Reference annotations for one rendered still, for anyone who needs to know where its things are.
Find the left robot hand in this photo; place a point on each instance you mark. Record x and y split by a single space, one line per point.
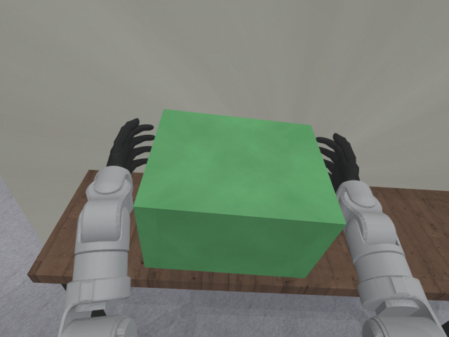
123 152

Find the robot left upper arm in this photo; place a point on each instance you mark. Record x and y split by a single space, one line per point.
104 326

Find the robot right forearm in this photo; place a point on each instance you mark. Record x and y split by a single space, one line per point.
386 285

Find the table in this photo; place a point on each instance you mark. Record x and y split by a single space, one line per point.
421 219

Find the robot left forearm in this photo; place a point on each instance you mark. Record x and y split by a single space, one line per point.
102 242

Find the right robot hand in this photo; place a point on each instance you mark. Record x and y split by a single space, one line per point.
343 167

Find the robot right upper arm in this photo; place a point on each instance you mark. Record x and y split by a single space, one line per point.
401 327

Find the carton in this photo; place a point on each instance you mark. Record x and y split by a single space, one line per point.
235 195

